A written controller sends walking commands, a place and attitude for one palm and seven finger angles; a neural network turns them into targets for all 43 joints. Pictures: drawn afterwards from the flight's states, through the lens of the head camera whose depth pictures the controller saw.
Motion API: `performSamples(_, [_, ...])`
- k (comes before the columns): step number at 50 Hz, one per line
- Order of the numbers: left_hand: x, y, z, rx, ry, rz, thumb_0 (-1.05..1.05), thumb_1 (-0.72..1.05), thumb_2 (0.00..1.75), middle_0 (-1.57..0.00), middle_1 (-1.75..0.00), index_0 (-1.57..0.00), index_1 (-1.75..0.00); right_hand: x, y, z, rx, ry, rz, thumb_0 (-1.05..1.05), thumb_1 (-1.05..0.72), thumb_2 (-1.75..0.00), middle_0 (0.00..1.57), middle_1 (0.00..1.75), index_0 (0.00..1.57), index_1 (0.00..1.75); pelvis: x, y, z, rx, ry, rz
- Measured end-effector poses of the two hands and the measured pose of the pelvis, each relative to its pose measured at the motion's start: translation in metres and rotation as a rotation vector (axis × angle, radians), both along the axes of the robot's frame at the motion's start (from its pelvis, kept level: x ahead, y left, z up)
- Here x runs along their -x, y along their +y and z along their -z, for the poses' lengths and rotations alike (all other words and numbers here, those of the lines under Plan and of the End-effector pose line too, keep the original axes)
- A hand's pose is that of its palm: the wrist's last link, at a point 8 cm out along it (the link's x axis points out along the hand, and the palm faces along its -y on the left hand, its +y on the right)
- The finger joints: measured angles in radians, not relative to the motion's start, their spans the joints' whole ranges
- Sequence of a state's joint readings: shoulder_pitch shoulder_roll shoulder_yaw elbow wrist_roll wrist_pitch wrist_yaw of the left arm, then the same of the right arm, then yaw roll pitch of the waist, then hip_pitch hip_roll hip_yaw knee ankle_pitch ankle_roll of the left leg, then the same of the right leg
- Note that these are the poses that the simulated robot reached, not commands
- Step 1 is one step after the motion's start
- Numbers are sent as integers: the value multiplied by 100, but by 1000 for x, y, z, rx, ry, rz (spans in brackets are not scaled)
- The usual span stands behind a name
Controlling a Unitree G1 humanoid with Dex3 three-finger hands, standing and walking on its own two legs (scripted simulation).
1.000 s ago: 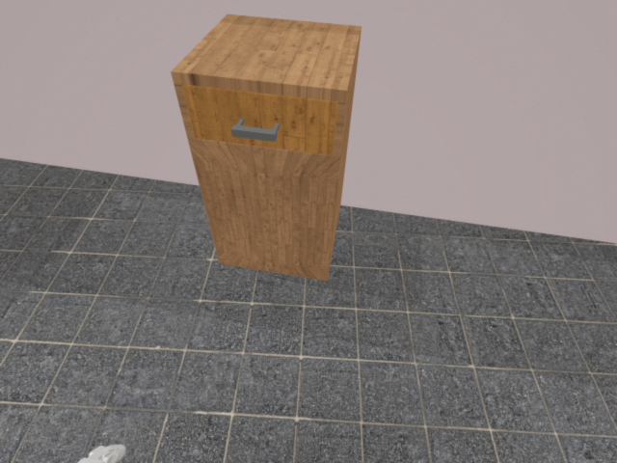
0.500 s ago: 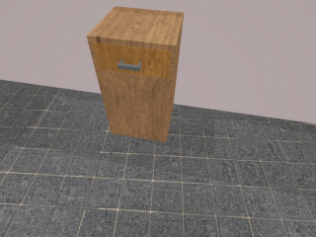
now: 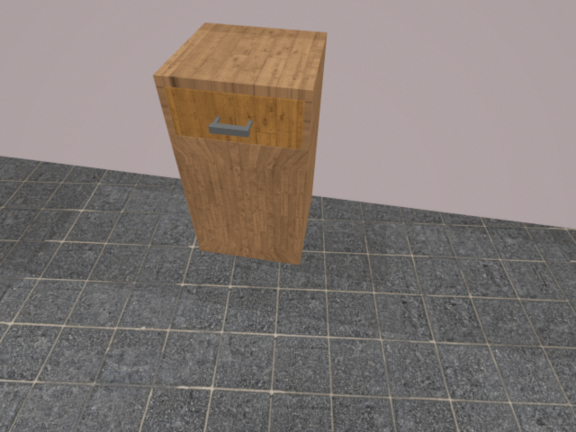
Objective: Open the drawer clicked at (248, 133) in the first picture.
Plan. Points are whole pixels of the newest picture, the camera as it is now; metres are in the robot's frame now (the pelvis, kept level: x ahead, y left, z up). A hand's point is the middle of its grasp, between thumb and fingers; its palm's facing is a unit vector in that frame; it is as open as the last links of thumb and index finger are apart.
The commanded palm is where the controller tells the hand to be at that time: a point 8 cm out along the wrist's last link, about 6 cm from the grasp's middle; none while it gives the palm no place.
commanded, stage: look at it before walking up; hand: left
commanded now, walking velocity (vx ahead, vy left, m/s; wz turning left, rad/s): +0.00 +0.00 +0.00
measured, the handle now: (231, 125) +0.93 +0.22 -0.08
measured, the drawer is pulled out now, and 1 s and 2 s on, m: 0.00 0.00 0.00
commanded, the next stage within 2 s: turn to face it in 0.44 s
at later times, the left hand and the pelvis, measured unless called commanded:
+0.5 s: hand out of the picture +0.07 +0.24 -0.16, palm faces -0.02 -0.94 -0.33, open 7.4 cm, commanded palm none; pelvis +0.00 +0.00 +0.00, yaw +0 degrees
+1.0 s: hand out of the picture +0.06 +0.20 -0.18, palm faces -0.06 -0.97 -0.23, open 7.4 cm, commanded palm none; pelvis +0.01 +0.00 -0.01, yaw -3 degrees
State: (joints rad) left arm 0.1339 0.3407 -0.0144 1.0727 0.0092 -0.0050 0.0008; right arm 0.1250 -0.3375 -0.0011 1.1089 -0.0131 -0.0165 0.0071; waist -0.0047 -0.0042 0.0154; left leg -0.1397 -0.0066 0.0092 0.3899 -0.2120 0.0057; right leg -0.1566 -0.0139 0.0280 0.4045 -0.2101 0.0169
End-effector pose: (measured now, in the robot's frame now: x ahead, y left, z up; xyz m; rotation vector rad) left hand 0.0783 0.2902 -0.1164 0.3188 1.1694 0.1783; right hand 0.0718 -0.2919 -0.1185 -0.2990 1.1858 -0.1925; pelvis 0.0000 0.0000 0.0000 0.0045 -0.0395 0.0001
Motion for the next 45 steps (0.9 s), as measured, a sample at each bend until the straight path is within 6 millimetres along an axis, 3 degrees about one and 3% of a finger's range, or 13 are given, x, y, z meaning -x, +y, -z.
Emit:
performSamples(19, [18,-2,5,7,62,-20,1,91,90,-20,-30,-21,-30,6,-1,2,0,44,-1,1,-91,-89,20,30,20,30,-2,-2,-1,2,8,-3])
performSamples(36, [10,-1,4,1,48,-14,1,91,90,-20,-30,-21,-30,-6,1,0,1,0,5,1,-91,-89,20,30,20,30,-3,-1,-1,2,5,18])
performSamples(45, [12,-23,17,46,77,18,1,91,90,-20,-30,-20,-30,21,20,12,-45,17,63,0,-91,-90,20,30,20,30,-1,0,4,2,3,57])
